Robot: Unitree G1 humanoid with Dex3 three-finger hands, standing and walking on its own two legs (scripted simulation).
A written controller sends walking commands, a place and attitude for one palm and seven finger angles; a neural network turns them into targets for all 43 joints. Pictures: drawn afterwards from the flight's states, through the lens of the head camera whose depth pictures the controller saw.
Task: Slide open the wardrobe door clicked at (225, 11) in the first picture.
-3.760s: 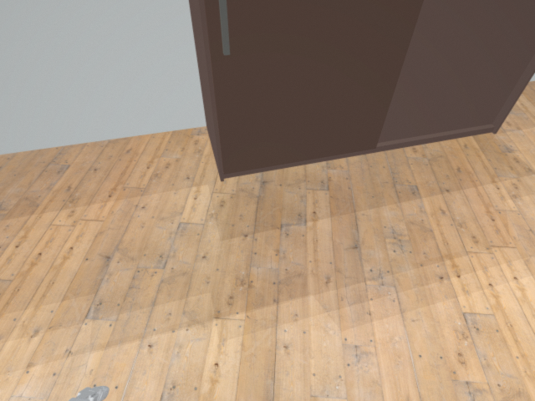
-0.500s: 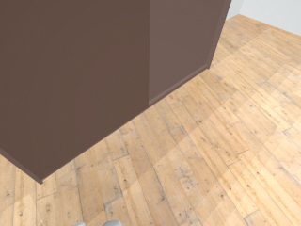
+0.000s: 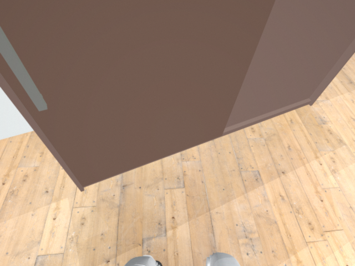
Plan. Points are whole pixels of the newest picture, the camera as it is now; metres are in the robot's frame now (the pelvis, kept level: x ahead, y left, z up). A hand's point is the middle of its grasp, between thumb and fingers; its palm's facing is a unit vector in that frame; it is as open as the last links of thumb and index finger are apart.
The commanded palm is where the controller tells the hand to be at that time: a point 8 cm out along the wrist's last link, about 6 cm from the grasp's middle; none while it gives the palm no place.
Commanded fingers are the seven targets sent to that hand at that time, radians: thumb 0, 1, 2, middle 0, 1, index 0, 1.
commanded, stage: turn to face it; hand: left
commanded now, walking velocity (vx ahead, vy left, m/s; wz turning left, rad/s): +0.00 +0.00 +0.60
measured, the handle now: (20, 68) +0.54 +0.46 +0.09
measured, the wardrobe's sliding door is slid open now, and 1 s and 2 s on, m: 0.00 0.00 0.00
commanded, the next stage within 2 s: take the last steps up to it in 0.68 s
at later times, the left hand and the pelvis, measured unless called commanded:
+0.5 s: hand out of the picture +0.02 +0.14 -0.13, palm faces +0.32 -0.90 -0.31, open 7.4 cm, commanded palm none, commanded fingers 0.00 0.90 0.90 -0.20 -0.30 -0.20 -0.30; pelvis +0.00 -0.08 +0.01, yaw +18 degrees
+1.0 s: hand out of the picture -0.14 +0.14 -0.17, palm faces +0.52 -0.82 -0.22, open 7.4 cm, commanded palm none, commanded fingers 0.00 0.90 0.90 -0.20 -0.30 -0.20 -0.30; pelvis -0.03 -0.04 +0.01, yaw +28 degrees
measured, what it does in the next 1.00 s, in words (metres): steps on the spot, turning left: right foot, then left foot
